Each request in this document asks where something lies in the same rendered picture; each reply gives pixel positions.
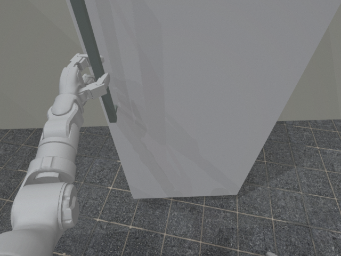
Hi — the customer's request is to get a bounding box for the fridge door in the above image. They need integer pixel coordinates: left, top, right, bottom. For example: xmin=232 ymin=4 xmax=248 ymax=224
xmin=67 ymin=0 xmax=341 ymax=199

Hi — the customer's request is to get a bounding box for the handle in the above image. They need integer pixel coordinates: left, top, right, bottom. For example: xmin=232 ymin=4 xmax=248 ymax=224
xmin=70 ymin=0 xmax=118 ymax=123

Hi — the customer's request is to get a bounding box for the left robot hand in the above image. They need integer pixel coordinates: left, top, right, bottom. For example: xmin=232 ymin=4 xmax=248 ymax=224
xmin=59 ymin=53 xmax=110 ymax=106

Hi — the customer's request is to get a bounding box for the left robot forearm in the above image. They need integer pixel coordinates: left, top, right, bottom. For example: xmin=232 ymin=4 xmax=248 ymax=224
xmin=11 ymin=93 xmax=84 ymax=228

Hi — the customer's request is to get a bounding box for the left robot upper arm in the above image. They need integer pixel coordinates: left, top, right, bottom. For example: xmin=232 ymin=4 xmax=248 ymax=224
xmin=0 ymin=182 xmax=79 ymax=256

